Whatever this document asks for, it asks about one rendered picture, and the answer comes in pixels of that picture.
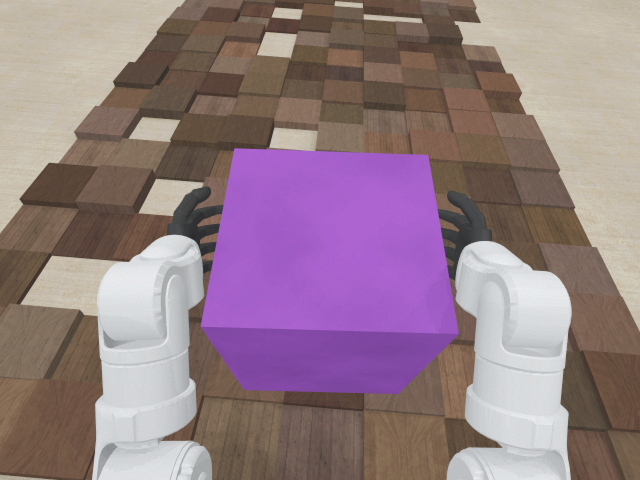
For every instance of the right robot hand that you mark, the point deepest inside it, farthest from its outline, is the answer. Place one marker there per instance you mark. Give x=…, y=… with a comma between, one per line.
x=472, y=228

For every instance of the carton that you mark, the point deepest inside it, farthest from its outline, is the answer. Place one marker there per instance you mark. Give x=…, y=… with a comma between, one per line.
x=329, y=272

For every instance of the right robot upper arm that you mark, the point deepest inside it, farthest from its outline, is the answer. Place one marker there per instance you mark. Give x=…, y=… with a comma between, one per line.
x=498, y=464

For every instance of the robot right forearm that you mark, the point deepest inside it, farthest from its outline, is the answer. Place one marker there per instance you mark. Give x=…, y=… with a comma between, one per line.
x=523, y=317

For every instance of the robot left forearm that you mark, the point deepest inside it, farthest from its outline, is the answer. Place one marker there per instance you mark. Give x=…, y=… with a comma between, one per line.
x=143, y=326

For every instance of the left robot hand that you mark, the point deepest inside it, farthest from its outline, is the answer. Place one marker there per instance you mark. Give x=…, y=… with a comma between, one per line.
x=186, y=219

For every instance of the left robot upper arm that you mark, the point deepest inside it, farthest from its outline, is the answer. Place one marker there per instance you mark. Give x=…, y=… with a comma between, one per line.
x=169, y=460

